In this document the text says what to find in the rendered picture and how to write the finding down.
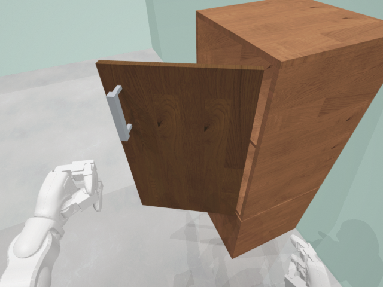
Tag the robot right hand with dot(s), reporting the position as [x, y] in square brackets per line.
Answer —
[312, 272]

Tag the cupboard door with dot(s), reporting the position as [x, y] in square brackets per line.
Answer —
[191, 129]

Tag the robot left hand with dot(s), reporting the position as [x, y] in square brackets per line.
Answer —
[59, 197]

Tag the handle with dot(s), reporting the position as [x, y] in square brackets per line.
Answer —
[117, 113]

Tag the robot left forearm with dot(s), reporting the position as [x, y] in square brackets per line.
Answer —
[32, 254]

